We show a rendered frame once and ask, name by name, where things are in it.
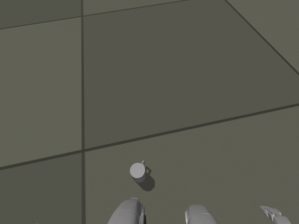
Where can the mug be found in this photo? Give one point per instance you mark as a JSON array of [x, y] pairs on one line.
[[138, 172]]

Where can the right robot hand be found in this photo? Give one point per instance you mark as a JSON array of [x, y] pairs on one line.
[[274, 215]]

